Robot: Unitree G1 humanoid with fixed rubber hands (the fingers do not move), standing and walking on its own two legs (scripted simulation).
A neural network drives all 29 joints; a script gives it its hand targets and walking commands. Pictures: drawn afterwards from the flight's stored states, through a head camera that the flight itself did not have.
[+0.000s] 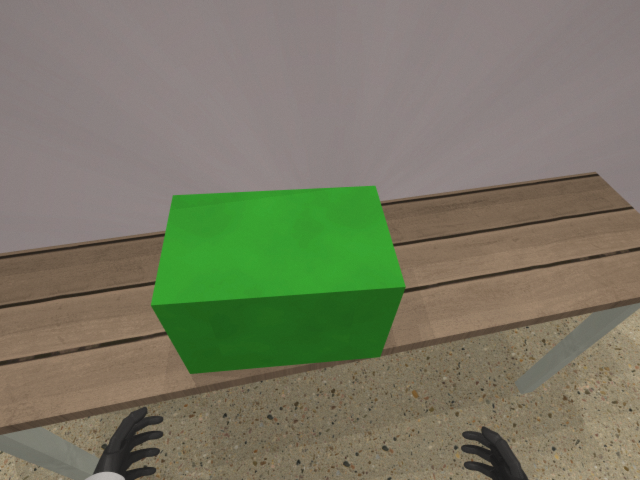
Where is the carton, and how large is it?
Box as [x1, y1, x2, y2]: [151, 186, 405, 373]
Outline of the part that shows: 375,186 173,195 151,306 190,373 375,357 380,355 405,286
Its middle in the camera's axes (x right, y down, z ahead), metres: -0.05 +0.06 +0.59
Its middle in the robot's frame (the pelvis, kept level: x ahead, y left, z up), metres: +0.41 +0.05 -0.02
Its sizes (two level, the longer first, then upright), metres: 0.296 0.182 0.201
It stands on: a table, 0.66 m high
